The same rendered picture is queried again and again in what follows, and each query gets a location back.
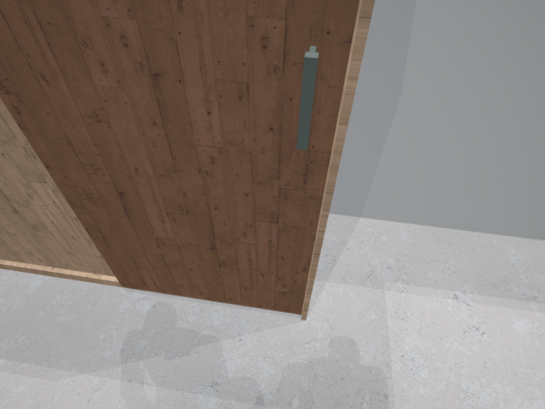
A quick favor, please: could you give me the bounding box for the handle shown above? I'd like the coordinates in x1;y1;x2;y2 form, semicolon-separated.
296;46;318;150

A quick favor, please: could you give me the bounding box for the wardrobe door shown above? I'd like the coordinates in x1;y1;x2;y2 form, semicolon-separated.
0;98;116;277
0;0;359;314

